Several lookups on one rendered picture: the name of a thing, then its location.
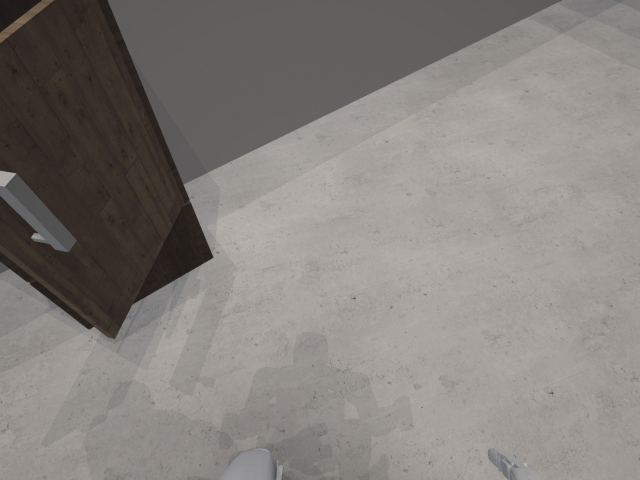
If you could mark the left robot thigh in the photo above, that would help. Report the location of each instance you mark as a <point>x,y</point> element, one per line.
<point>254,465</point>

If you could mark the right robot hand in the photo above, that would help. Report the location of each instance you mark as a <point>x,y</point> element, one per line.
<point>512,466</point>

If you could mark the handle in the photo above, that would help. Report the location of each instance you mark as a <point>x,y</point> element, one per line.
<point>25,202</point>

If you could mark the cupboard door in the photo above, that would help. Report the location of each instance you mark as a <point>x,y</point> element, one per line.
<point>74,130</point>

